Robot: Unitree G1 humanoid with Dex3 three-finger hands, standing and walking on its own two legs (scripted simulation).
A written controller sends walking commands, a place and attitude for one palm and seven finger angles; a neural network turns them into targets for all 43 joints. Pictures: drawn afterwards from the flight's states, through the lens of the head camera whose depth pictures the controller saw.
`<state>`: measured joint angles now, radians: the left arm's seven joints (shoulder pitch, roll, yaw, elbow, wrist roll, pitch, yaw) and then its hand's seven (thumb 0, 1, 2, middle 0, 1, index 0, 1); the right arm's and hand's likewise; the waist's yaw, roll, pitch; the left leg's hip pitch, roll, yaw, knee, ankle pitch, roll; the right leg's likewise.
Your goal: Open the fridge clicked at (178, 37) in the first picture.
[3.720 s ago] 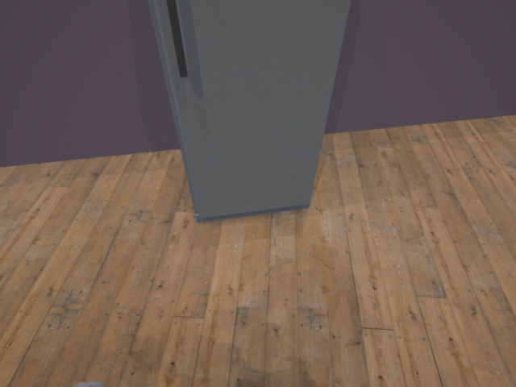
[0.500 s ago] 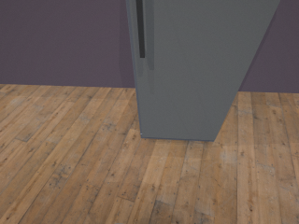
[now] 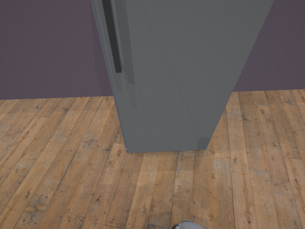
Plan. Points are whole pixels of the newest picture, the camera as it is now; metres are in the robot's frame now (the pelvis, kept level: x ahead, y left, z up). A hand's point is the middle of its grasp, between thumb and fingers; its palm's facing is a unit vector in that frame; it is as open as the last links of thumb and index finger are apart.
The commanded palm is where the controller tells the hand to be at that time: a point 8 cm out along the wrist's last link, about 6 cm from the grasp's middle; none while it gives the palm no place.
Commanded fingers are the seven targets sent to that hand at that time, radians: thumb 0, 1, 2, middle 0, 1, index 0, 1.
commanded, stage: take the last steps up to it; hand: left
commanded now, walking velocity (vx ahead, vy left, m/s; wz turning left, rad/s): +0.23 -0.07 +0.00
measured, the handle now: (109, 7) +0.63 +0.15 +0.26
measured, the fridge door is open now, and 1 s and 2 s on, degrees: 0 0 0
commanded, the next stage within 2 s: come to a stop and stand still in 0.26 s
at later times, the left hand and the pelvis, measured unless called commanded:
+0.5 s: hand out of the picture +0.12 +0.14 -0.18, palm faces +0.11 -0.99 -0.11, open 7.3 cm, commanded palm none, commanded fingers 0.00 0.90 0.90 -0.20 -0.30 -0.20 -0.30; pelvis +0.14 -0.01 +0.01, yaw +1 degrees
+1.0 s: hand (113, 223) +0.16 +0.13 -0.15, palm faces +0.03 -0.97 -0.25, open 7.3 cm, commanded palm none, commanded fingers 0.00 0.90 0.90 -0.20 -0.30 -0.20 -0.30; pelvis +0.12 -0.06 +0.01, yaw +0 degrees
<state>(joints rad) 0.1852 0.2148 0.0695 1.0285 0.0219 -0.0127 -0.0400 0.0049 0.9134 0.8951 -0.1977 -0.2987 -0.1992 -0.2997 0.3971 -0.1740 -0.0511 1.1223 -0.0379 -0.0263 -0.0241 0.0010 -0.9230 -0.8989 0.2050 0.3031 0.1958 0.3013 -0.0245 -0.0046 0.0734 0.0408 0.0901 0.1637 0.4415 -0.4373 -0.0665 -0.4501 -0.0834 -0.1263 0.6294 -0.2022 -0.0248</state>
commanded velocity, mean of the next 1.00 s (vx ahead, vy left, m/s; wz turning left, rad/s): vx -0.02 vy -0.04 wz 0.01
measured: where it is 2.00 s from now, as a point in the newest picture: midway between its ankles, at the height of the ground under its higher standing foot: outside the picture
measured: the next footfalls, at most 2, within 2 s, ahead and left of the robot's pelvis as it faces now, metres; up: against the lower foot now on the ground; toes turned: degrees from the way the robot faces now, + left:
right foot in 0.02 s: +0.17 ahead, -0.16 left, +0.00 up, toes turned -5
left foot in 0.44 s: +0.16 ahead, +0.07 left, +0.00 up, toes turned +3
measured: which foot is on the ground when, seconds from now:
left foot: down 0.00-0.02, up 0.04-0.42, down 0.44-1.00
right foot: up 0.00-0.00, down 0.02-1.00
